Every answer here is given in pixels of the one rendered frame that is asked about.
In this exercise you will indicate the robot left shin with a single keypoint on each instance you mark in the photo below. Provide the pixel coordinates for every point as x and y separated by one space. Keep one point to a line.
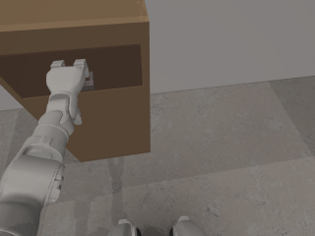
121 221

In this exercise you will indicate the robot right thigh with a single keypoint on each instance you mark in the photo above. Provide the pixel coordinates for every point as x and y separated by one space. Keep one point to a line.
187 228

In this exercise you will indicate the robot left hand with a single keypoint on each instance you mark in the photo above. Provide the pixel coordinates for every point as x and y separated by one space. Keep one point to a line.
68 78

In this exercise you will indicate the robot left upper arm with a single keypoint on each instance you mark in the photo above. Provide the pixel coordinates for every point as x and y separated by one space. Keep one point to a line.
33 183

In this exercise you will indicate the handle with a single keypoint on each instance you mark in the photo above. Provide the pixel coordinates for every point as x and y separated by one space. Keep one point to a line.
90 84

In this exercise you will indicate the cabinet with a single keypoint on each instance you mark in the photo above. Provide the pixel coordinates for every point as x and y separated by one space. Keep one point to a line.
115 121

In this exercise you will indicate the left robot forearm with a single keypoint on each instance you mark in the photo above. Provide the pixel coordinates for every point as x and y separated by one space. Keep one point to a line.
52 133

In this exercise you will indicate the drawer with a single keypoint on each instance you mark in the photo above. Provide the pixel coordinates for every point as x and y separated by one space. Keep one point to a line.
114 67

